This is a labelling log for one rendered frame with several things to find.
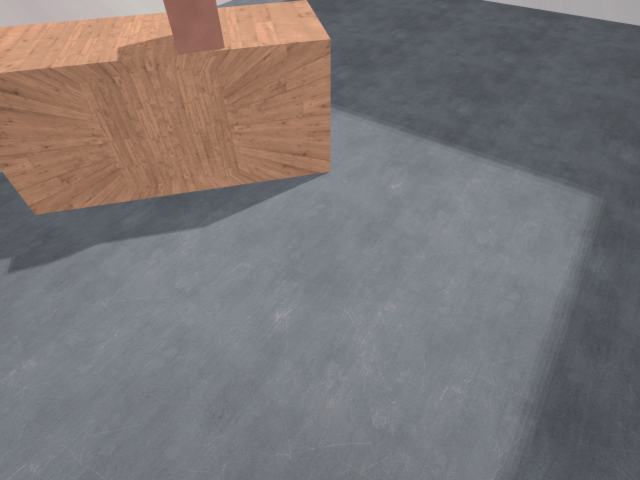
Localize pedestal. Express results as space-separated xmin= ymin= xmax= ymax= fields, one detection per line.
xmin=0 ymin=0 xmax=331 ymax=215

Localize carton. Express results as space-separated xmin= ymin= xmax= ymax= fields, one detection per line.
xmin=163 ymin=0 xmax=225 ymax=55

